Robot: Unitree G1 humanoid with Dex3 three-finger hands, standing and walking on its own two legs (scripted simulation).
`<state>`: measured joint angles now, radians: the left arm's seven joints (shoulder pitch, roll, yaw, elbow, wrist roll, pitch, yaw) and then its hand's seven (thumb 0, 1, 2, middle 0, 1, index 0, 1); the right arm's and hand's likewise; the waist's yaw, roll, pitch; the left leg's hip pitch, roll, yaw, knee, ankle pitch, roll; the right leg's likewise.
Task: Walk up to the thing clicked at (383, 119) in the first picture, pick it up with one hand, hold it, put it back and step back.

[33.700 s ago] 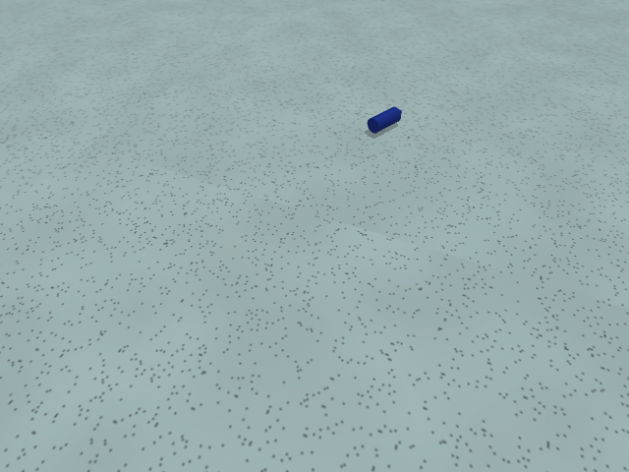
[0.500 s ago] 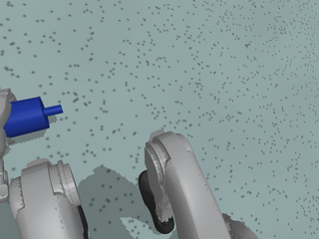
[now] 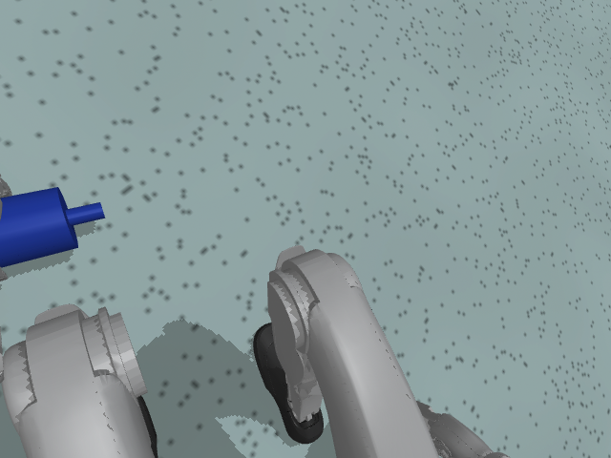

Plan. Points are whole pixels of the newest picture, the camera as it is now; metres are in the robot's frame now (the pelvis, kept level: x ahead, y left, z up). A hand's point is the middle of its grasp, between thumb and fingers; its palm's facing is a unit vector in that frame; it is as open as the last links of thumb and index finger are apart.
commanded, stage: open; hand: left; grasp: from above
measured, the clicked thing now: (6, 231) +0.43 +0.27 -0.25
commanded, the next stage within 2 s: withdraw in 0.98 s
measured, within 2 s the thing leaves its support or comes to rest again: rests again in 1.96 s
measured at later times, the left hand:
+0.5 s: hand out of the picture +0.42 +0.29 -0.24, palm faces -0.42 -0.13 -0.90, open 12.4 cm
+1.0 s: hand out of the picture +0.42 +0.29 -0.23, palm faces -0.43 -0.14 -0.89, open 13.4 cm
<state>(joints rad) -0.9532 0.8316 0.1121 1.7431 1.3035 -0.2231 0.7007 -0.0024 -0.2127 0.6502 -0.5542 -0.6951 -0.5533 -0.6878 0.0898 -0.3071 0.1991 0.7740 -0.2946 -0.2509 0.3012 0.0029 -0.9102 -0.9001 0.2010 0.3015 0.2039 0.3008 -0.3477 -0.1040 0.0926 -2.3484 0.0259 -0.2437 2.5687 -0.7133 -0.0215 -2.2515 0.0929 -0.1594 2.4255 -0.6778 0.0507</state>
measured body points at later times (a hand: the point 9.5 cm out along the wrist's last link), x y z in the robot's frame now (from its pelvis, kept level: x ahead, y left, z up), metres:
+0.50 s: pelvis +0.00 +0.00 +0.00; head +0.25 +0.12 +0.36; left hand +0.44 +0.29 -0.18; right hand +0.05 -0.25 -0.07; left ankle +0.07 +0.13 -0.26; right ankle +0.11 -0.11 -0.26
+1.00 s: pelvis +0.00 +0.00 +0.00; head +0.25 +0.12 +0.36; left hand +0.44 +0.30 -0.18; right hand +0.05 -0.25 -0.07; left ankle +0.07 +0.13 -0.26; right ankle +0.11 -0.11 -0.26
